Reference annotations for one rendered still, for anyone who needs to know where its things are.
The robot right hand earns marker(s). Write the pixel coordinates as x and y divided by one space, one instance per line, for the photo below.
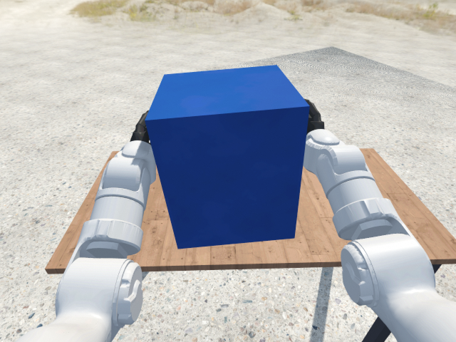
314 121

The carton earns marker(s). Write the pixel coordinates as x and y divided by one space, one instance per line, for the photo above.
229 149

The right robot forearm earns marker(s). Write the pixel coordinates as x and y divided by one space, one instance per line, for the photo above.
359 209

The left robot forearm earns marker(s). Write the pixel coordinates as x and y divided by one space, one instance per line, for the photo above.
114 229

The table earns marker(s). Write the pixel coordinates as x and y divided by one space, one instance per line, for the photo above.
316 242

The robot left upper arm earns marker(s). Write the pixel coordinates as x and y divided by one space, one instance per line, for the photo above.
97 297

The robot right upper arm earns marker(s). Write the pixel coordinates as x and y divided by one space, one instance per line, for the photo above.
391 275

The robot left hand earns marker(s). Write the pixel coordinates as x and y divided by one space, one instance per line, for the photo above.
140 132

